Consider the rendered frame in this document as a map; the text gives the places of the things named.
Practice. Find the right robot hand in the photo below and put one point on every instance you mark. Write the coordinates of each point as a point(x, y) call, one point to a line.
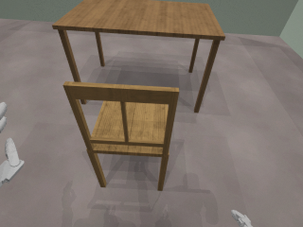
point(241, 219)

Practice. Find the chair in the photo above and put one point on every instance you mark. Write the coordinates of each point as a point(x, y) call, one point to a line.
point(134, 120)

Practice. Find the left robot hand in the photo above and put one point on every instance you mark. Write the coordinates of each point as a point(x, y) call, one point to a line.
point(10, 167)

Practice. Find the table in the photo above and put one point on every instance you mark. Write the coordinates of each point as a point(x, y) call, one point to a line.
point(143, 17)

